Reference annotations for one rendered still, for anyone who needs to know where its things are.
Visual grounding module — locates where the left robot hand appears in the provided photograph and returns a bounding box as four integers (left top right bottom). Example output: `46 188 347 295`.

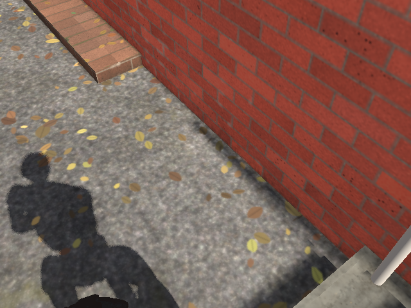
64 294 128 308

